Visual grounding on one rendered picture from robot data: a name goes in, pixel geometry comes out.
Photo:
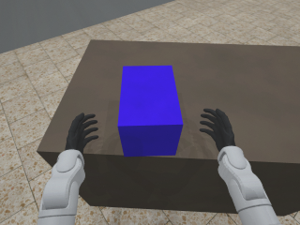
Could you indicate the left robot forearm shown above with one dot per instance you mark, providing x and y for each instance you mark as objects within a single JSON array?
[{"x": 59, "y": 201}]

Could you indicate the pedestal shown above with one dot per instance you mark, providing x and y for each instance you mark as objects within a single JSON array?
[{"x": 256, "y": 86}]

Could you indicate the right robot hand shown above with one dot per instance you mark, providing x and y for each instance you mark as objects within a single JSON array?
[{"x": 222, "y": 132}]

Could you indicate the left robot hand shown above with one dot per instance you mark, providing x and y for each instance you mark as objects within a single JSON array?
[{"x": 76, "y": 135}]

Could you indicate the carton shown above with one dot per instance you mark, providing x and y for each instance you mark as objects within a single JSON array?
[{"x": 149, "y": 120}]

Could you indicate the right robot forearm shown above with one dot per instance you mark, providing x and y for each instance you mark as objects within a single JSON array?
[{"x": 246, "y": 189}]

